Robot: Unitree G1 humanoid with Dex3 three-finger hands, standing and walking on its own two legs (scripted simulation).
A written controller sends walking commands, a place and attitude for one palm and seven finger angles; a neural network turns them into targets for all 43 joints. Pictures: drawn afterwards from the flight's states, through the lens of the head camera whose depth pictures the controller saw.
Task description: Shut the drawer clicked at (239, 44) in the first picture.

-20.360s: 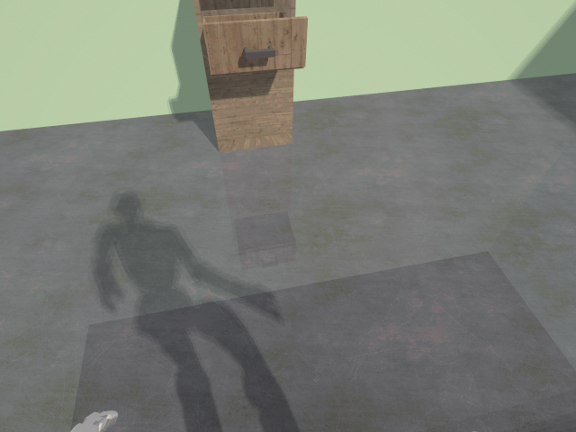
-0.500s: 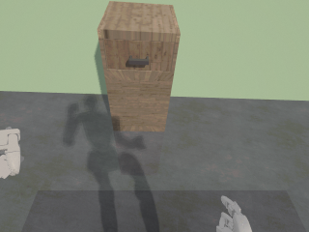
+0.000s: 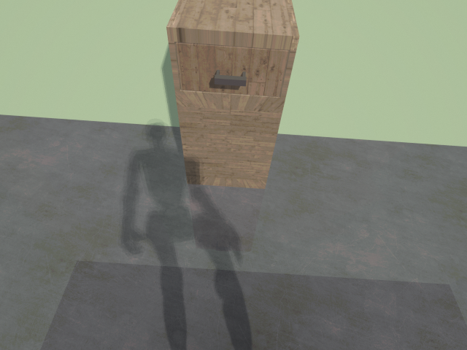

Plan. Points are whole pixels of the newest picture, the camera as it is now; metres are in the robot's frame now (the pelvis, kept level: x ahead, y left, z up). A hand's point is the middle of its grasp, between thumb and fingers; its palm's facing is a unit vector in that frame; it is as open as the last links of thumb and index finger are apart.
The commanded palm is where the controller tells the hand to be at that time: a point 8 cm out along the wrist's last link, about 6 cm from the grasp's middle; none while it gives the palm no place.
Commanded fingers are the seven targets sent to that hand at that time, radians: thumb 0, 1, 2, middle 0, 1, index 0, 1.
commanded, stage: let the arm hang, fingers relaxed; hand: left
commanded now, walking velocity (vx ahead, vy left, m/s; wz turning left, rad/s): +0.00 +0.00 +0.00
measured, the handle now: (230, 76) +0.96 +0.06 -0.08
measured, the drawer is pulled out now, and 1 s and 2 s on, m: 0.00 0.00 0.00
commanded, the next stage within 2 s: look to check the result in 0.68 s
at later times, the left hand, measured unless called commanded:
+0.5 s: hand out of the picture +0.04 +0.19 -0.17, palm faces -0.02 -0.98 -0.21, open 7.2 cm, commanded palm none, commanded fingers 0.00 0.90 0.90 -0.20 -0.30 -0.20 -0.30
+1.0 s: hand out of the picture +0.03 +0.18 -0.17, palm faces -0.01 -0.98 -0.19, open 7.3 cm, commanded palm none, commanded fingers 0.00 0.90 0.90 -0.20 -0.30 -0.20 -0.30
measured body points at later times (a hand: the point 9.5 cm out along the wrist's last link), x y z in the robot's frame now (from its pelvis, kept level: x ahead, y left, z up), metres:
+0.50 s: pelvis +0.01 +0.01 +0.01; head +0.02 +0.01 +0.46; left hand +0.05 +0.24 -0.15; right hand -0.01 -0.19 -0.15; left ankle +0.03 +0.12 -0.73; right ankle +0.03 -0.12 -0.73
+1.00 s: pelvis +0.02 +0.01 +0.01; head +0.04 +0.00 +0.46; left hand +0.03 +0.23 -0.15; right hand +0.00 -0.21 -0.15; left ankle +0.03 +0.12 -0.73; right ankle +0.03 -0.12 -0.73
